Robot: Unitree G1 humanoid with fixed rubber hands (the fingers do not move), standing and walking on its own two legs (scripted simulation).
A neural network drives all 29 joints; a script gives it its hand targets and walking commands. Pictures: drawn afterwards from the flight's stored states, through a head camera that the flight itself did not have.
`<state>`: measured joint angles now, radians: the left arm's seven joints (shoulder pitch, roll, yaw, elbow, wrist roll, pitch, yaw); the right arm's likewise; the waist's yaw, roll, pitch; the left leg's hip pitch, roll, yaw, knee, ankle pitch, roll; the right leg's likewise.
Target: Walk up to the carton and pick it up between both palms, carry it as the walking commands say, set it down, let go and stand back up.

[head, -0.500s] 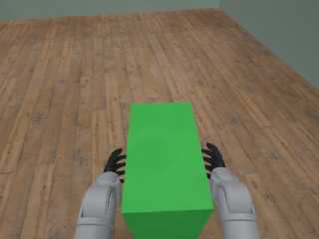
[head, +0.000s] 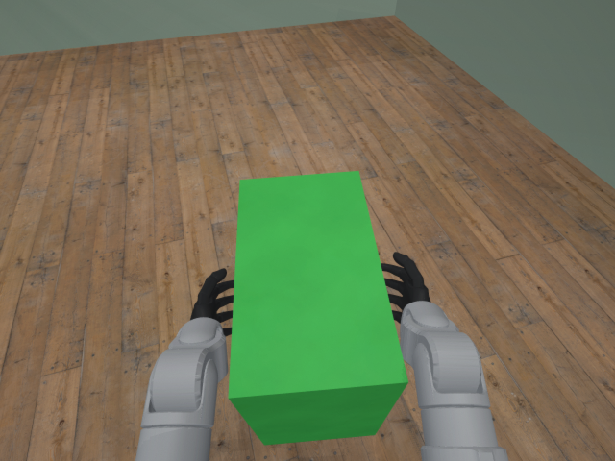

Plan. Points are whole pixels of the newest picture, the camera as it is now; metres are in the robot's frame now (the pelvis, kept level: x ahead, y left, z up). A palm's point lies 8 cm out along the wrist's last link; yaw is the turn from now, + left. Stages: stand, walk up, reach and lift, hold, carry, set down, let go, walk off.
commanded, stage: carry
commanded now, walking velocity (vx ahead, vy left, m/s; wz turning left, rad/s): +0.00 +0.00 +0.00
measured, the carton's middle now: (310, 312) +0.34 -0.01 -0.02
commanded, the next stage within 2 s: none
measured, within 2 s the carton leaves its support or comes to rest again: neither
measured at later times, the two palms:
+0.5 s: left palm (199, 278) +0.37 +0.15 +0.03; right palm (380, 257) +0.39 -0.11 +0.04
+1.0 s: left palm (189, 245) +0.45 +0.18 +0.02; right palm (351, 225) +0.47 -0.08 +0.03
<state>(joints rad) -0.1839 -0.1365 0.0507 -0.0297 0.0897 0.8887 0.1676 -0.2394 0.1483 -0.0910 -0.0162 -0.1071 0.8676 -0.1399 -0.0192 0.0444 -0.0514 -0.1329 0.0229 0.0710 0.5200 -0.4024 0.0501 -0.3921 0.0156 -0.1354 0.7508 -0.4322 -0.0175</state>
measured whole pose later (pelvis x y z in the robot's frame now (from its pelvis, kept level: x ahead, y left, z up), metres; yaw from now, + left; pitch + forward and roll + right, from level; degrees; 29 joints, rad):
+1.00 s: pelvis +0.16 +0.03 -0.01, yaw +1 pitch +3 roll -1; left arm -0.23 -0.14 0.08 0.04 0.11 0.85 0.15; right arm -0.27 0.16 -0.12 0.06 -0.13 0.81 -0.13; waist 0.02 0.03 0.02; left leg -0.29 -0.01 0.07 0.66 -0.40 0.06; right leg -0.25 -0.03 -0.11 0.60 -0.35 0.01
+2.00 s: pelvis +0.21 +0.02 -0.01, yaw +3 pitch +2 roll +0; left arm -0.24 -0.15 0.09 0.17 0.17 0.81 0.11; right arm -0.27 0.15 -0.13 0.17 -0.17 0.78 -0.11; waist 0.00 0.01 -0.05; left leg -0.19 0.00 0.08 0.55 -0.40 0.02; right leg -0.25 -0.05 -0.16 0.57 -0.36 -0.01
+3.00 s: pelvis +0.09 +0.02 +0.00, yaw +3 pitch +0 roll +0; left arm -0.25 -0.15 0.11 0.22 0.18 0.80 0.10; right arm -0.29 0.16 -0.14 0.23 -0.18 0.76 -0.10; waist 0.01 0.00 -0.02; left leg -0.34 -0.01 0.08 0.54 -0.21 0.05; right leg -0.36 -0.06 -0.17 0.50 -0.14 -0.03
